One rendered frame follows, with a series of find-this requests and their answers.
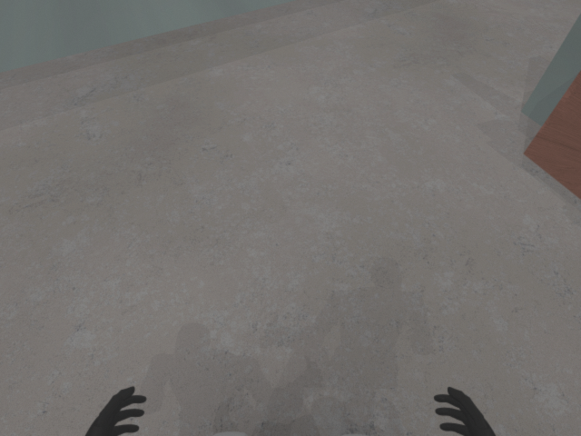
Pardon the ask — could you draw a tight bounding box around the left robot hand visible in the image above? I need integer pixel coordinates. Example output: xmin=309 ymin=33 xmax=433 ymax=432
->
xmin=85 ymin=387 xmax=146 ymax=436

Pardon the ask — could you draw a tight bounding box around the pedestal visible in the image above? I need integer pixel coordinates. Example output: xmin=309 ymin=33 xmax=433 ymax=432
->
xmin=524 ymin=71 xmax=581 ymax=199

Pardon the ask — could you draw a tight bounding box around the right robot hand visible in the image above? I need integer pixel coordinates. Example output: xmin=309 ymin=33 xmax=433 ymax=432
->
xmin=434 ymin=387 xmax=496 ymax=436

